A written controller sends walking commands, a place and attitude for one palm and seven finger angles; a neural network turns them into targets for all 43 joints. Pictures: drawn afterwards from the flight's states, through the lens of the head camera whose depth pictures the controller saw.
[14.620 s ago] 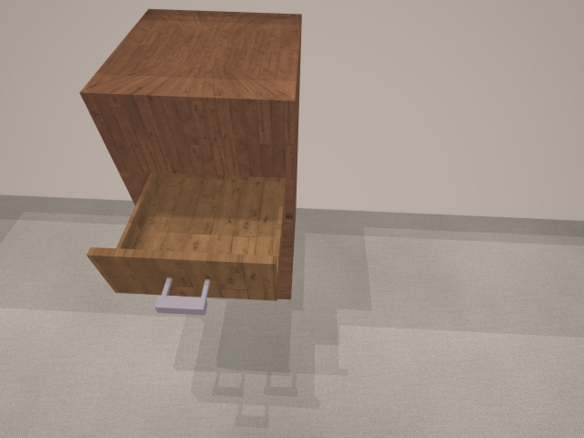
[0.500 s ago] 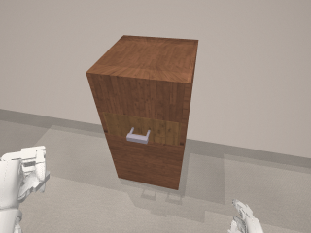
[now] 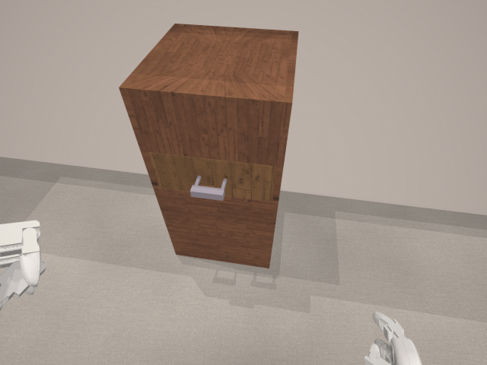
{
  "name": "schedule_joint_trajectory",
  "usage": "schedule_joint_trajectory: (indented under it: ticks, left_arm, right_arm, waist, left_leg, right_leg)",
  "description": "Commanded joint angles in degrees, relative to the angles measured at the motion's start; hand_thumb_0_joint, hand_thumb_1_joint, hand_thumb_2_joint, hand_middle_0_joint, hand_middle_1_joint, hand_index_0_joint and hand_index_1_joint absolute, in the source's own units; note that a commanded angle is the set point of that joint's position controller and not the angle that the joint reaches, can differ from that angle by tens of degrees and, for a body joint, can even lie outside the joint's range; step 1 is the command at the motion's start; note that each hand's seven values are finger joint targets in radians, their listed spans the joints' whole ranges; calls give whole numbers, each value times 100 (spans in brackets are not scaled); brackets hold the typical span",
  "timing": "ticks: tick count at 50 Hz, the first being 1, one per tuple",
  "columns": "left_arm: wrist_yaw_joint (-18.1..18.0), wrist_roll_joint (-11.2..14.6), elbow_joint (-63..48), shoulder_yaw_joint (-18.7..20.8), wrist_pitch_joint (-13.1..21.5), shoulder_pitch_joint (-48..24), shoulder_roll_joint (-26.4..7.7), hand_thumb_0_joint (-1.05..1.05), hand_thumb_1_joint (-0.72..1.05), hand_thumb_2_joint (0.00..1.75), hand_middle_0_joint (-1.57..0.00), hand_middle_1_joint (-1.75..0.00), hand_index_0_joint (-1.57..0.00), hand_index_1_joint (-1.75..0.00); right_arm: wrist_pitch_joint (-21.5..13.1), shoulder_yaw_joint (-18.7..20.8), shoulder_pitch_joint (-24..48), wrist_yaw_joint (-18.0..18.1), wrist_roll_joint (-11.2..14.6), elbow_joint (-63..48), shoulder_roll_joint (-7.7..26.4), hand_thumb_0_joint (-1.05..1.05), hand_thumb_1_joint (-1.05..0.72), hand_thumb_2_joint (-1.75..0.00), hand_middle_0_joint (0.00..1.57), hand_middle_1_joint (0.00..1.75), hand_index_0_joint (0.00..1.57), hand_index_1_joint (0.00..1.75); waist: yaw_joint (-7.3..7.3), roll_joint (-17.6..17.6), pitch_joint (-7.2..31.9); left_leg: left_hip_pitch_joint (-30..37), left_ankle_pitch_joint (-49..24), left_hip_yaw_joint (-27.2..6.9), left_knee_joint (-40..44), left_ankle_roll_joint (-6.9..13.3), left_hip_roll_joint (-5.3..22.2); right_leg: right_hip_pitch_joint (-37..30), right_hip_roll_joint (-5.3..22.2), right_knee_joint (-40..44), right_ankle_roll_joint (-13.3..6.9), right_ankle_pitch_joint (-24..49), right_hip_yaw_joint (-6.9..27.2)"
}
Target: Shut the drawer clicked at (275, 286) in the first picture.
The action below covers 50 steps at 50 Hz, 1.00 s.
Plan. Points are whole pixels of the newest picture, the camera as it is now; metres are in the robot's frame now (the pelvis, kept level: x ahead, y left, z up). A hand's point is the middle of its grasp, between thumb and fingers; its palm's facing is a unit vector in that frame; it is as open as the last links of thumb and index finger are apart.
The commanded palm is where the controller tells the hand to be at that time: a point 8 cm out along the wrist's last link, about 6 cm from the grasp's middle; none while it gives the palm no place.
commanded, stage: step back with the hand held close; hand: left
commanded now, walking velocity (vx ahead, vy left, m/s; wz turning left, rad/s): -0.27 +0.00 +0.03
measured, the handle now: (209, 186) +0.65 +0.15 -0.21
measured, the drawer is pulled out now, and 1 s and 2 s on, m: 0.00 0.00 0.00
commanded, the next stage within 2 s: stop stepping back and stand still in 1.32 s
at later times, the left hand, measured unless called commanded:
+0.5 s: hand (48, 283) +0.17 +0.23 +0.17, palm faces +0.36 -0.79 -0.50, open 3.3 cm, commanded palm +0.09 +0.27 +0.18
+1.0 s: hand (19, 327) +0.13 +0.23 +0.17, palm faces +0.38 -0.77 -0.50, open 3.3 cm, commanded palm +0.04 +0.28 +0.18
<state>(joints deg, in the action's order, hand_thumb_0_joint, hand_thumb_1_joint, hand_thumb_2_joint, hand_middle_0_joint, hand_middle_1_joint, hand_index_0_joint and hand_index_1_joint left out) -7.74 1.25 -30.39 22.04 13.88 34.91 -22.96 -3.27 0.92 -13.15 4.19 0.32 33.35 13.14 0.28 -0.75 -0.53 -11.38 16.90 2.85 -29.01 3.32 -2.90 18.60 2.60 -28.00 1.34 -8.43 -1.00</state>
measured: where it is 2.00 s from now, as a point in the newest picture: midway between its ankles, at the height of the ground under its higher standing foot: outside the picture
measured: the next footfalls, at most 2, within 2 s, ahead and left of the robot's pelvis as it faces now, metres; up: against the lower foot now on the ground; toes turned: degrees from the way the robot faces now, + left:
right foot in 1.02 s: -0.04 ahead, -0.14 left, +0.00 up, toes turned +7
left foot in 1.56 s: -0.18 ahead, +0.10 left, +0.00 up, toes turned +5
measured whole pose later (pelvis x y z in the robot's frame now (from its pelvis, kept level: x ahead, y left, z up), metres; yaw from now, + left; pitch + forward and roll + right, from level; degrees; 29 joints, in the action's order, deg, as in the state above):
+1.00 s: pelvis -0.07 -0.01 -0.01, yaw +3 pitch +1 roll -2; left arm -8.3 -1.5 -33.9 24.0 17.7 33.1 -24.3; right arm -3.0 1.3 -13.7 4.1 -0.2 33.0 11.9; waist -3.1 0.4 -0.5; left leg -25.7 14.1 -1.2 -38.4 3.1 -1.1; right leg 26.2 -2.4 -41.4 1.2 -11.3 1.0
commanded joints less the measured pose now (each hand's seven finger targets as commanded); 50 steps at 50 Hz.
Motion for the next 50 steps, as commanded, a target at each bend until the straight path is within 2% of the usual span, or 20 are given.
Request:
schedule_joint_trajectory:
  ticks: [1, 2, 4, 7, 13, 17, 21, 26, 29, 33, 35, 38, 40, 41, 43, 44, 46, 47, 49, 50]
  left_arm:
    - [-96, 13, -764, 522, 270, -299, -632, 0, 90, 90, -140, -160, -140, -160]
    - [-95, -2, -748, 480, 271, -372, -605, 0, 90, 90, -140, -160, -140, -160]
    - [-107, -69, -894, 528, 318, -567, -684, 0, 90, 90, -140, -160, -140, -160]
    - [-111, -125, -1069, 480, 353, -651, -654, 0, 90, 90, -140, -160, -140, -160]
    - [-157, -139, -1451, 579, 441, -587, -770, 0, 90, 90, -140, -160, -140, -160]
    - [-183, -82, -1428, 698, 468, -372, -861, 0, 90, 90, -140, -160, -140, -160]
    - [-168, -27, -1310, 756, 478, -168, -884, 0, 90, 90, -140, -160, -140, -160]
    - [-151, -46, -1303, 932, 503, 14, -976, 0, 90, 90, -140, -160, -140, -160]
    - [-144, -89, -1578, 979, 528, -32, -1017, 0, 90, 90, -140, -160, -140, -160]
    - [-152, -147, -1685, 1014, 548, -198, -1020, 0, 90, 90, -140, -160, -140, -160]
    - [-167, -158, -1610, 1055, 551, -315, -1069, 0, 90, 90, -140, -160, -140, -160]
    - [-160, -129, -1439, 962, 567, -402, -1001, 0, 90, 90, -140, -160, -140, -160]
    - [-194, -61, -1395, 892, 602, -418, -997, 0, 90, 90, -140, -160, -140, -160]
    - [-218, -30, -1367, 877, 617, -356, -999, 0, 90, 90, -140, -160, -140, -160]
    - [-242, -17, -1364, 810, 668, -279, -945, 0, 90, 90, -140, -160, -140, -160]
    - [-247, -26, -1471, 818, 706, -258, -936, 0, 90, 90, -140, -160, -140, -160]
    - [-258, -148, -1514, 940, 732, -171, -898, 0, 90, 90, -140, -160, -140, -160]
    - [-240, -213, -1578, 994, 727, -259, -919, 0, 90, 90, -140, -160, -140, -160]
    - [-198, -210, -1623, 1088, 690, -212, -1019, 0, 90, 90, -140, -160, -140, -160]
    - [-176, -244, -1565, 1076, 700, -190, -997, 0, 90, 90, -140, -160, -140, -160]
  right_arm:
    - [-315, 246, 696, 50, -7, -964, 699, 0, -90, -90, 20, 30, 20, 30]
    - [-313, 235, 692, 45, 1, -981, 706, 0, -90, -90, 20, 30, 20, 30]
    - [-325, 237, 723, 52, -11, -1020, 744, 0, -90, -90, 20, 30, 20, 30]
    - [-350, 220, 670, 31, -11, -1073, 742, 0, -90, -90, 20, 30, 20, 30]
    - [-417, 212, 578, 18, -61, -1117, 721, 0, -90, -90, 20, 30, 20, 30]
    - [-383, 236, 538, 0, -78, -1052, 692, 0, -90, -90, 20, 30, 20, 30]
    - [-302, 275, 586, -23, -58, -997, 692, 0, -90, -90, 20, 30, 20, 30]
    - [-244, 327, 666, -14, -14, -1021, 733, 0, -90, -90, 20, 30, 20, 30]
    - [-276, 333, 724, 7, -8, -1090, 782, 0, -90, -90, 20, 30, 20, 30]
    - [-312, 344, 655, 40, -27, -1084, 793, 0, -90, -90, 20, 30, 20, 30]
    - [-314, 353, 614, 63, -40, -1041, 759, 0, -90, -90, 20, 30, 20, 30]
    - [-251, 395, 448, -17, -81, -948, 729, 0, -90, -90, 20, 30, 20, 30]
    - [-198, 382, 398, -51, -105, -848, 660, 0, -90, -90, 20, 30, 20, 30]
    - [-179, 367, 412, -61, -114, -817, 624, 0, -90, -90, 20, 30, 20, 30]
    - [-156, 353, 460, -49, -104, -820, 672, 0, -90, -90, 20, 30, 20, 30]
    - [-184, 347, 504, -21, -105, -858, 717, 0, -90, -90, 20, 30, 20, 30]
    - [-269, 310, 660, 43, -66, -975, 814, 0, -90, -90, 20, 30, 20, 30]
    - [-312, 332, 742, 67, -66, -1015, 774, 0, -90, -90, 20, 30, 20, 30]
    - [-373, 402, 723, 75, -41, -1057, 745, 0, -90, -90, 20, 30, 20, 30]
    - [-420, 420, 742, 75, -51, -1050, 773, 0, -90, -90, 20, 30, 20, 30]
  waist:
    - [2, -225, 134]
    - [-5, -102, 49]
    - [-7, -157, -11]
    - [-28, -65, -18]
    - [-50, -143, 258]
    - [-65, -1, 468]
    - [-62, 50, 620]
    - [-28, -86, 764]
    - [-7, -488, 847]
    - [-50, -375, 666]
    - [-94, -10, 518]
    - [-171, 562, 415]
    - [-223, 747, 445]
    - [-227, 793, 524]
    - [-261, 437, 532]
    - [-265, 2, 535]
    - [-185, -1113, 577]
    - [-109, -1294, 579]
    - [-79, -849, 668]
    - [-64, -682, 503]
  left_leg:
    - [-2069, 142, -836, 1301, 108, 900]
    - [-2304, 610, -888, 1350, 147, 894]
    - [-2698, 1266, -960, 1434, 222, 891]
    - [-2866, 1757, -954, 1304, 280, 841]
    - [-2611, 1561, -892, 995, 231, 693]
    - [-2246, 786, -779, 610, 118, 552]
    - [-2070, 96, -791, 512, 67, 600]
    - [-2612, 336, -954, 762, 198, 816]
    - [-3195, 741, -1127, 1014, 328, 998]
    - [-3757, 1575, -1094, 901, 395, 992]
    - [-3601, 1874, -995, 583, 328, 802]
    - [-2609, 1810, -781, -333, 162, 452]
    - [-1721, 1288, -712, -650, 46, 350]
    - [-1414, 1076, -664, -616, 20, 324]
    - [-1375, 1183, -878, -151, 97, 467]
    - [-1787, 1397, -1177, 427, 208, 695]
    - [-3596, 2379, -2018, 1707, 601, 1557]
    - [-4061, 2328, -2179, 1859, 687, 1830]
    - [-3960, 1822, -1937, 1561, 639, 1800]
    - [-4058, 1834, -1770, 1382, 636, 1698]
  right_leg:
    - [-1711, -1, -410, -104, 857, 366]
    - [-1760, -7, -389, -100, 635, 398]
    - [-1906, -32, -389, -81, 397, 463]
    - [-1840, -7, -298, -83, -36, 580]
    - [-1652, 55, -82, -146, -94, 714]
    - [-1448, 241, 90, -265, 426, 873]
    - [-1361, 263, 4, -273, 864, 742]
    - [-1801, 94, -496, -165, 1108, 593]
    - [-2267, -73, -1046, -95, 1420, 507]
    - [-2335, -27, -1279, -122, 1290, 717]
    - [-1899, 153, -855, -202, 929, 1056]
    - [-567, 682, 409, -477, -805, 1709]
    - [279, 901, 952, -595, -1494, 1688]
    - [474, 883, 1003, -562, -1542, 1476]
    - [543, 602, 752, -413, -1580, 1030]
    - [143, 320, 296, -301, -1355, 765]
    - [-1560, -454, -1735, -29, -329, 271]
    - [-1980, -610, -2304, 13, -42, 249]
    - [-2076, -661, -2221, 17, -152, 394]
    - [-2106, -656, -2057, -2, -318, 479]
